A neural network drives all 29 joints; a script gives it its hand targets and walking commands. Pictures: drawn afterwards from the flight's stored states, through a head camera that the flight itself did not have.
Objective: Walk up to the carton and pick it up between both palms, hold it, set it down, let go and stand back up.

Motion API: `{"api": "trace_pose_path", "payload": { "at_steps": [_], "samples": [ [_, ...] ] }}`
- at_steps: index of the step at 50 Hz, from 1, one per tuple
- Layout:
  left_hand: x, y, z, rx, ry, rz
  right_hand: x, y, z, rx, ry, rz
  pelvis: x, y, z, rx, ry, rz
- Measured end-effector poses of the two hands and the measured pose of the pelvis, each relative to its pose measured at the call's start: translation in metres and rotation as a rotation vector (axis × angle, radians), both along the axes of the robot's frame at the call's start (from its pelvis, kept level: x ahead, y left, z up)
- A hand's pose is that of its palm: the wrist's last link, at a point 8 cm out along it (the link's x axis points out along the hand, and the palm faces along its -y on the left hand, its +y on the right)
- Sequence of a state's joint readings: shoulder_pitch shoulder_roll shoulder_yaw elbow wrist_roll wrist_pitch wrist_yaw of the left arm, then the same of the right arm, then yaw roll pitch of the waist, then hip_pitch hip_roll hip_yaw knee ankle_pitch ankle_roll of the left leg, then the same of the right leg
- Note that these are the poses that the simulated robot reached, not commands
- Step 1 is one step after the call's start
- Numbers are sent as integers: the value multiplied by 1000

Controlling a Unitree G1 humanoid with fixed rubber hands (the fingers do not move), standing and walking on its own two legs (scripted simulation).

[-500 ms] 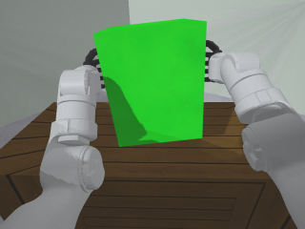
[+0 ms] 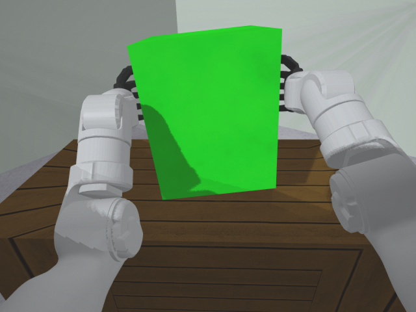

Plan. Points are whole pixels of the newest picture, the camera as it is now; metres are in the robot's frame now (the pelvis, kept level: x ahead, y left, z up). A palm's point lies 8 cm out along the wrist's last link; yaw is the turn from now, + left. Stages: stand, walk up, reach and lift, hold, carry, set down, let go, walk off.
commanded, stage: hold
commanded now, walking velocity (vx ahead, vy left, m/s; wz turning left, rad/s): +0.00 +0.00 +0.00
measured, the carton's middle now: (209, 107) +0.39 -0.01 +0.32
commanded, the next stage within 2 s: none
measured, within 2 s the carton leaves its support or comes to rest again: neither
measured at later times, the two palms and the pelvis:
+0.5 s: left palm (128, 111) +0.37 +0.14 +0.32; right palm (294, 105) +0.35 -0.15 +0.33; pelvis -0.01 +0.01 +0.00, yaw -1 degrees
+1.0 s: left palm (123, 100) +0.37 +0.14 +0.34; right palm (291, 89) +0.36 -0.15 +0.35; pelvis +0.01 -0.01 +0.00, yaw +1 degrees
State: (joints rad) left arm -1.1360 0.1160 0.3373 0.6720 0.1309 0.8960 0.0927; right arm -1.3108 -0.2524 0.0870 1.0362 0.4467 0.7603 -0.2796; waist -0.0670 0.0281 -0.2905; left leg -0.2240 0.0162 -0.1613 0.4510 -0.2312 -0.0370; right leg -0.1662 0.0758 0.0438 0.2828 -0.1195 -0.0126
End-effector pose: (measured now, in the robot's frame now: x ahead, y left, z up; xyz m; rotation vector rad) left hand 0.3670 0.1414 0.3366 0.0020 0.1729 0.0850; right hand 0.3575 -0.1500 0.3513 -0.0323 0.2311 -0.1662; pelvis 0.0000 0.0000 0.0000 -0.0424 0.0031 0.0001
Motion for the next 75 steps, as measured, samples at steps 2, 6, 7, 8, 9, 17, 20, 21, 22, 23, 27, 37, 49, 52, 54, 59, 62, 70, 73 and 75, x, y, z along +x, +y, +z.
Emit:
{"api": "trace_pose_path", "payload": {
  "at_steps": [2,6,7,8,9,17,20,21,22,23,27,37,49,52,54,59,62,70,73,75],
  "samples": [
    [0,0,0,1,0,0,0,0,0,0,0,0,0,0,0,0,0,1],
    [0,0,0,3,-2,1,0,0,0,0,-2,1,0,0,0,0,1,2],
    [0,0,0,3,-2,1,0,0,0,1,-1,1,0,0,0,0,1,2],
    [0,0,0,3,-1,1,0,0,0,1,-1,1,0,0,0,0,1,2],
    [0,0,0,4,-1,-4,0,0,-1,10,0,-4,-1,0,0,-1,-4,7],
    [8,-3,-12,26,9,-48,-6,-2,-21,21,20,-46,-4,5,1,2,-11,8],
    [8,-3,-15,31,10,-50,-7,-3,-25,26,20,-47,-6,8,0,0,-5,-1],
    [8,-3,-15,33,9,-49,-7,-3,-26,28,18,-47,-6,8,0,-1,-3,-4],
    [7,-3,-15,33,9,-48,-7,-3,-26,31,17,-47,-6,9,0,-1,-1,-6],
    [7,-3,-15,33,8,-47,-7,-3,-26,34,15,-47,-7,10,0,-1,0,-8],
    [6,-3,-14,31,6,-45,-7,-3,-22,48,10,-40,-7,12,0,-1,4,-13],
    [-3,-3,6,-5,-32,10,-3,-2,8,20,-24,3,0,6,-1,0,17,-17],
    [1,1,7,4,-10,7,2,2,3,-3,11,15,6,-6,0,2,-13,10],
    [3,2,4,7,-8,10,5,3,-2,-4,13,21,6,-7,0,0,-12,14],
    [4,3,3,8,-8,12,7,4,-4,-6,14,23,5,-7,0,0,-11,16],
    [5,6,-2,12,-12,13,9,6,-10,-4,12,27,4,-6,0,-2,-5,19],
    [5,6,-4,13,-15,11,8,6,-11,-4,9,24,3,-4,0,-3,0,19],
    [3,3,-6,5,-16,-2,2,3,-10,8,7,6,2,2,0,-4,5,9],
    [2,1,-5,1,-15,-8,0,1,-6,10,6,-2,2,4,0,-4,5,3],
    [1,0,-4,0,-15,-8,-2,1,-4,9,6,-6,2,4,0,-3,4,-1]
  ]
}}
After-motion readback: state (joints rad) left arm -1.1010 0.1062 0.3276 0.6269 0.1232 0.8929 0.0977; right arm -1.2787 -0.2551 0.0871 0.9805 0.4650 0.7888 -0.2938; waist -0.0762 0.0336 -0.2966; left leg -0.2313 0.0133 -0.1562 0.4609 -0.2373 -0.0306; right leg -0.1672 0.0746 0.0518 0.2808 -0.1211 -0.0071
